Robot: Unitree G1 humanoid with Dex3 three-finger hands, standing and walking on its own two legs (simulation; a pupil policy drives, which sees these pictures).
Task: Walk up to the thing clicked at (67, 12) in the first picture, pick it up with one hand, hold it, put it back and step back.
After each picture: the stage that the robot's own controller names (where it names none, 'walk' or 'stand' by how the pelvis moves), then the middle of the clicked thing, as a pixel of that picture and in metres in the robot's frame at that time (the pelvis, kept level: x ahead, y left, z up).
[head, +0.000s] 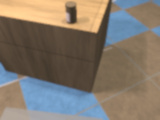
stand; (71, 13) +0.87 +0.08 -0.02
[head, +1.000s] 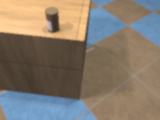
walk; (52, 20) +0.74 +0.15 -0.01
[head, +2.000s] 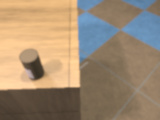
stand; (32, 65) +0.42 +0.21 +0.01
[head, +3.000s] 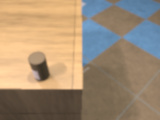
stand; (39, 67) +0.45 +0.20 -0.01
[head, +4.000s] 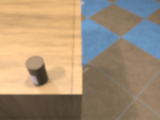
stand; (37, 71) +0.42 +0.19 -0.02
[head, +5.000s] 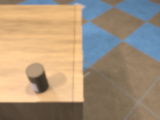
stand; (38, 78) +0.40 +0.19 -0.02
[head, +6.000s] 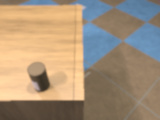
stand; (39, 77) +0.40 +0.19 -0.02
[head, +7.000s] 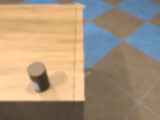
rise first; (39, 77) +0.40 +0.19 -0.02
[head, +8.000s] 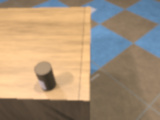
rise first; (46, 76) +0.40 +0.19 -0.01
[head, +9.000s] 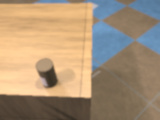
go down; (47, 73) +0.41 +0.19 -0.01
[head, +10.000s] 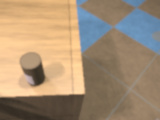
go down; (33, 70) +0.40 +0.17 +0.02
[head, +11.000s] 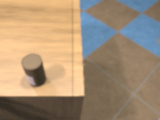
approach; (35, 71) +0.40 +0.17 +0.01
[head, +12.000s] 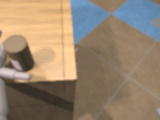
close; (20, 54) +0.43 +0.19 +0.05
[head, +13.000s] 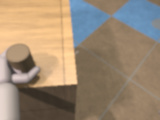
lift; (23, 63) +0.40 +0.18 +0.05
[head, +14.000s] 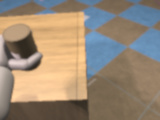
lift; (24, 48) +0.34 +0.17 +0.23
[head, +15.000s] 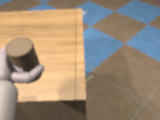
hold; (26, 61) +0.33 +0.17 +0.18
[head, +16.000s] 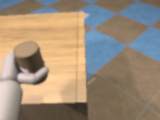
hold; (32, 64) +0.33 +0.16 +0.17
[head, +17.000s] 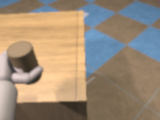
crouch; (26, 63) +0.34 +0.18 +0.17
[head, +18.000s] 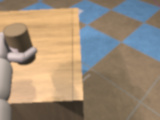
lower; (21, 45) +0.41 +0.19 +0.18
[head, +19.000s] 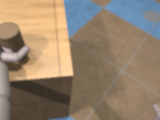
lower; (12, 43) +0.46 +0.19 +0.06
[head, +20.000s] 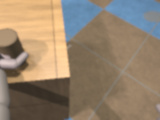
lower; (11, 49) +0.44 +0.19 +0.06
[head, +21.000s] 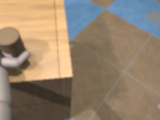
lower; (13, 48) +0.45 +0.19 +0.06
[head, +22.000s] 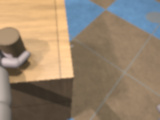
lower; (13, 48) +0.45 +0.19 +0.06
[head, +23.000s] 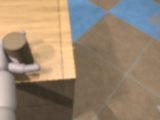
open; (19, 52) +0.43 +0.18 +0.06
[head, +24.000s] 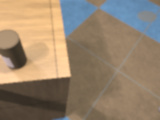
sink last; (12, 51) +0.43 +0.18 +0.06
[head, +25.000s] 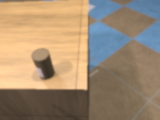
sink last; (43, 64) +0.44 +0.19 +0.04
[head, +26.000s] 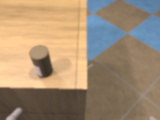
stand; (42, 62) +0.43 +0.18 +0.03
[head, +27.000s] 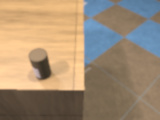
stand; (40, 64) +0.43 +0.18 +0.02
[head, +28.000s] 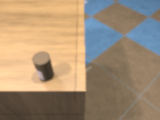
walk; (44, 67) +0.44 +0.18 -0.01
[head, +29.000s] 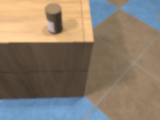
walk; (54, 19) +0.62 +0.14 +0.01
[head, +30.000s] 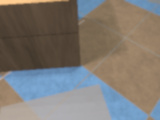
walk; out of the picture +0.95 +0.23 +0.02
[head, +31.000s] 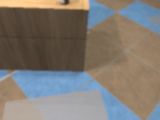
stand; out of the picture +1.06 +0.14 -0.01
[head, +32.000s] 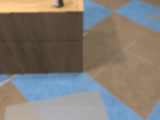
stand; out of the picture +1.06 +0.16 -0.02
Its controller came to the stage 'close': yes
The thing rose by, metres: 0.21
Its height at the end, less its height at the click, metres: +0.00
